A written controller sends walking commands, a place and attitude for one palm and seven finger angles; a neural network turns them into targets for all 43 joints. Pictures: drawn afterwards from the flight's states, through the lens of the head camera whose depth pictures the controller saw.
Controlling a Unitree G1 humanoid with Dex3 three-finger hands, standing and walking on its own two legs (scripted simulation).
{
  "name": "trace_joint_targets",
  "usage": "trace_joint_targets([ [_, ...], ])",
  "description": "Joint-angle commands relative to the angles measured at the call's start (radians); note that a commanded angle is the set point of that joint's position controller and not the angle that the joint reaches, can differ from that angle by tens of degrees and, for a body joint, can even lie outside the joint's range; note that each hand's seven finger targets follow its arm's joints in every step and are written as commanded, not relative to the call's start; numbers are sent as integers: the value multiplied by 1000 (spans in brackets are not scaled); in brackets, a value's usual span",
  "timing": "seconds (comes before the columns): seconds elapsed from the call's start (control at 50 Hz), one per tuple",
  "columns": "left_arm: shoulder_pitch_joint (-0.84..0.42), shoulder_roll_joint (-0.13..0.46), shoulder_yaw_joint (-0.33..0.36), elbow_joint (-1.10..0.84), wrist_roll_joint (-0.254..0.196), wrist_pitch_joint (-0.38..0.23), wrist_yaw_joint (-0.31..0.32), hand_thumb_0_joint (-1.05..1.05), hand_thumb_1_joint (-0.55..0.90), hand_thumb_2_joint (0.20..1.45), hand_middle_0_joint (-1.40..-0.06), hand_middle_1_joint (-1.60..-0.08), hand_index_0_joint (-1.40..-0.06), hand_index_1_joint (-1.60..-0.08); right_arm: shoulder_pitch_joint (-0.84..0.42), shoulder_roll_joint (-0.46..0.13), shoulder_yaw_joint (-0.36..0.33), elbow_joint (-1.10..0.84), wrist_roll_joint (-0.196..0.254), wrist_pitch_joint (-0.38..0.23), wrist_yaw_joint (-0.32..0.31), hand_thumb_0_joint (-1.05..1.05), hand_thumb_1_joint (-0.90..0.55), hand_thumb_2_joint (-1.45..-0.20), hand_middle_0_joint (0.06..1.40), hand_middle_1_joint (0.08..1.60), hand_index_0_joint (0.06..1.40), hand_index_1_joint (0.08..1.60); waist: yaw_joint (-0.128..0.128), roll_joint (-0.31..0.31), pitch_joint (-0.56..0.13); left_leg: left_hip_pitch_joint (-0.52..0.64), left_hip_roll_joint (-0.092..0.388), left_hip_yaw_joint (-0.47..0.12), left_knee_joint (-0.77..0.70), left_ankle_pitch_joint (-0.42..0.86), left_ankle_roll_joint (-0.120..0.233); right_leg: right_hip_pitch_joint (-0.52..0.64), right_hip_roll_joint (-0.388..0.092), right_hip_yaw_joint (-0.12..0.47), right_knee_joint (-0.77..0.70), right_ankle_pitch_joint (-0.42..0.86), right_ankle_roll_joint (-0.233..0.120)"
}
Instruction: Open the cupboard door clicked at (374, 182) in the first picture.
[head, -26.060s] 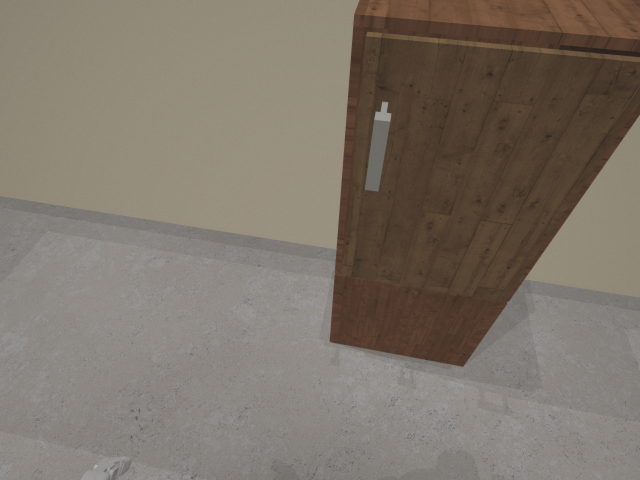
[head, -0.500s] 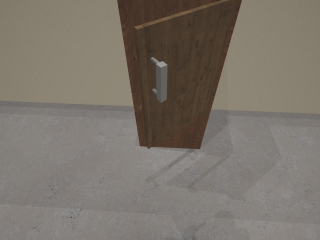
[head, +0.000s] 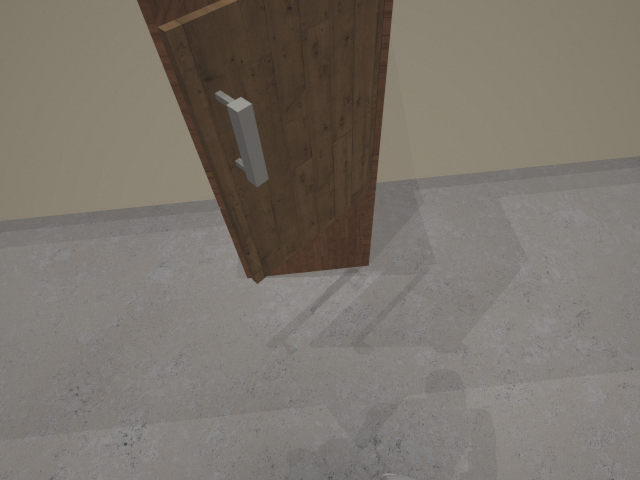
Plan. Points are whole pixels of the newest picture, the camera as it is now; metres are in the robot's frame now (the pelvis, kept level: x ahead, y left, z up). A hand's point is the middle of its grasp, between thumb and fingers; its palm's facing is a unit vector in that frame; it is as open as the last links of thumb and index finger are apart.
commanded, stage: walk to a spot facing it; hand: left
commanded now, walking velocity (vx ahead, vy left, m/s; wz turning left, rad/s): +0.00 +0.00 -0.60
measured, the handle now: (240, 139) +0.56 +0.16 +0.09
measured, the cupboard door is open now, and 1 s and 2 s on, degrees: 40 40 40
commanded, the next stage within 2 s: none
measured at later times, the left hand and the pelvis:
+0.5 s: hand out of the picture +0.09 +0.15 -0.14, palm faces -0.14 -0.95 -0.27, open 7.4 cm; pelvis +0.03 -0.04 +0.02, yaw -16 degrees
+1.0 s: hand (230, 376) +0.28 +0.18 -0.16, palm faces -0.49 -0.84 -0.23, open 7.4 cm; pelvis +0.09 +0.03 +0.02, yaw -34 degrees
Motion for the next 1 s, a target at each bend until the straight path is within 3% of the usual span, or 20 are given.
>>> trace_joint_targets([
  [0.0,143,97,20,-49,4,-37,-1,0,900,900,-200,-300,-200,-300,-33,-168,-40,-89,9,-6,-1,0,-900,-900,200,300,200,300,61,-24,-103,-16,202,-83,85,353,65,182,-44,24,-323,291,-2],
  [0.02,182,214,39,-46,19,-53,15,0,900,900,-200,-300,-200,-300,-24,-103,-36,-123,24,-1,6,0,-900,-900,200,300,200,300,67,-389,-116,-237,38,11,336,-29,-14,305,-264,393,-482,587,-71],
  [0.04,196,250,42,-39,2,-48,26,0,900,900,-200,-300,-200,-300,-73,-102,-33,-142,23,10,11,0,-900,-900,200,300,200,300,82,-388,-77,-327,-28,-76,517,-306,-30,280,-364,512,-477,780,-147],
  [0.06,163,245,39,-55,-1,-46,31,0,900,900,-200,-300,-200,-300,-54,-106,-35,-135,25,17,16,0,-900,-900,200,300,200,300,54,-288,-80,-341,2,-158,604,-256,-21,263,-354,470,-471,601,-205],
  [0.08,117,200,37,-77,0,-46,36,0,900,900,-200,-300,-200,-300,-96,-107,-37,-130,19,20,18,0,-900,-900,200,300,200,300,45,-238,-52,-377,11,-183,631,-188,-24,221,-293,474,-484,521,-188],
  [0.1,74,196,34,-91,-2,-46,37,0,900,900,-200,-300,-200,-300,-103,-105,-39,-130,21,21,21,0,-900,-900,200,300,200,300,24,-192,-44,-391,17,-190,646,-129,-32,231,-260,444,-468,518,-174],
  [0.16,91,185,30,-101,-9,-62,42,0,900,900,-200,-300,-200,-300,-91,-85,-33,-127,23,22,26,0,-900,-900,200,300,200,300,15,-71,-148,-384,11,-194,628,-36,-49,340,-213,366,-420,685,-117],
  [0.3,148,183,30,-104,-7,-60,43,0,900,900,-200,-300,-200,-300,-154,-103,-35,-164,26,33,12,0,-900,-900,200,300,200,300,31,-145,-140,-432,-10,-220,593,-10,-62,385,-177,388,-413,813,-59],
  [0.54,181,205,35,-128,4,-59,48,0,900,900,-200,-300,-200,-300,-248,-90,-28,-243,34,12,18,0,-900,-900,200,300,200,300,50,-137,-143,-422,-45,-237,461,-72,-54,395,-176,541,-369,843,-169],
  [0.62,148,225,41,-145,12,-54,50,0,900,900,-200,-300,-200,-300,-231,-82,-26,-260,43,-2,19,0,-900,-900,200,300,200,300,39,-134,-160,-306,-59,-236,312,-115,-42,330,-178,594,-343,833,-195],
  [0.66,110,232,42,-156,7,-51,47,0,900,900,-200,-300,-200,-300,-176,-80,-25,-254,46,-7,17,0,-900,-900,200,300,200,300,12,-128,-164,-201,-71,-232,178,-58,-33,272,-144,577,-322,817,-167],
  [0.7,62,222,38,-170,-3,-48,43,0,900,900,-200,-300,-200,-300,-73,-100,-28,-223,47,-16,11,0,-900,-900,200,300,200,300,-36,-93,-187,41,-61,-227,-50,101,-26,132,-79,525,-264,683,-99],
  [0.72,68,187,32,-179,-10,-49,41,0,900,900,-200,-300,-200,-300,-18,-150,-37,-210,39,-25,4,0,-900,-900,200,300,200,300,-54,12,-216,214,71,-348,-179,144,15,-23,13,438,-176,444,-52],
  [0.74,110,142,22,-186,-24,-50,26,0,900,900,-200,-300,-200,-300,18,-245,-50,-221,23,-36,1,0,-900,-900,200,300,200,300,-40,299,-257,335,361,-633,-241,336,135,-181,130,243,61,-123,13],
  [0.76,86,172,24,-184,-9,-50,22,0,900,900,-200,-300,-200,-300,27,-247,-43,-231,17,-26,-3,0,-900,-900,200,300,200,300,-43,204,-202,236,459,-672,-232,450,215,-197,69,152,226,-224,45],
  [0.78,87,170,26,-197,0,-49,13,0,900,900,-200,-300,-200,-300,-11,-224,-34,-254,6,-22,-5,0,-900,-900,200,300,200,300,-19,109,-146,120,439,-599,-239,434,235,-184,27,129,317,-188,59],
  [0.8,74,164,28,-179,15,-46,5,0,900,900,-200,-300,-200,-300,-15,-189,-23,-246,0,-29,-7,0,-900,-900,200,300,200,300,-6,61,-120,132,350,-510,-223,585,196,-223,29,110,377,-119,68],
  [0.82,72,157,27,-163,13,-41,2,0,900,900,-200,-300,-200,-300,-12,-180,-12,-238,3,-31,-7,0,-900,-900,200,300,200,300,4,153,-130,118,310,-414,-186,707,156,-227,3,103,418,-95,73],
  [0.86,64,144,21,-171,3,-30,-7,0,900,900,-200,-300,-200,-300,12,-155,-8,-231,7,-32,-4,0,-900,-900,200,300,200,300,4,161,-151,154,241,-259,-150,814,112,-219,-15,74,435,-29,77],
  [0.98,-24,113,1,-196,1,-15,-26,0,900,900,-200,-300,-200,-300,96,-165,-13,-189,11,-35,3,0,-900,-900,200,300,200,300,-24,132,-135,177,227,-152,-171,686,115,-226,-40,-3,314,70,81],
])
